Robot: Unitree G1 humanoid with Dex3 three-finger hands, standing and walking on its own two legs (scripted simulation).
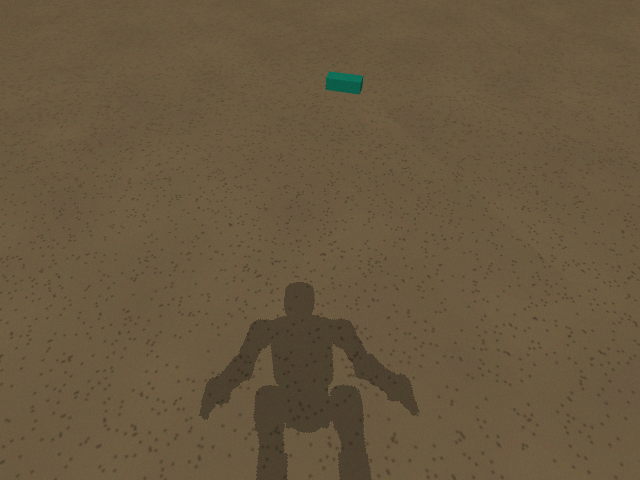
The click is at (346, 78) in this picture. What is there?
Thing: lying carton
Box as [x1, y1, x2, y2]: [326, 71, 362, 93]
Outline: 329,71 326,77 326,89 359,93 362,84 362,76
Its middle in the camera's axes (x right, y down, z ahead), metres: +0.15 -0.95 +2.39
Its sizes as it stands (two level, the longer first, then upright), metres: 0.209 0.084 0.075
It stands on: the floor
